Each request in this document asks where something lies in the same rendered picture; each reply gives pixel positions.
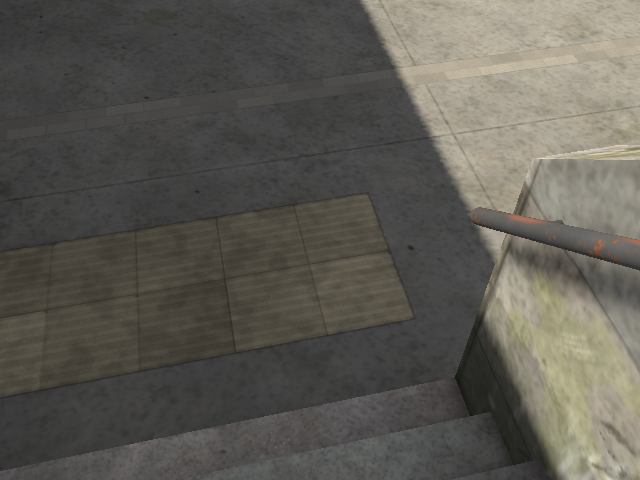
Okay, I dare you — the stairs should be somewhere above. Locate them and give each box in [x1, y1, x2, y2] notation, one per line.
[0, 377, 550, 480]

